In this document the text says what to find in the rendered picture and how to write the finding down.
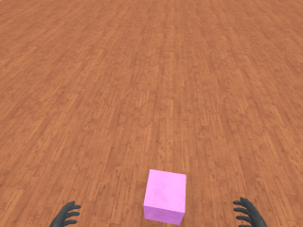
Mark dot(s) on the left robot hand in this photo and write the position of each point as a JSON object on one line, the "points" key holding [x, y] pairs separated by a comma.
{"points": [[60, 219]]}

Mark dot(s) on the carton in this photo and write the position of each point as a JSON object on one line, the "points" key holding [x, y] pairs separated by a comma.
{"points": [[165, 198]]}

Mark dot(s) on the right robot hand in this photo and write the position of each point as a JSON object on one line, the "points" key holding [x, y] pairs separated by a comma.
{"points": [[255, 218]]}

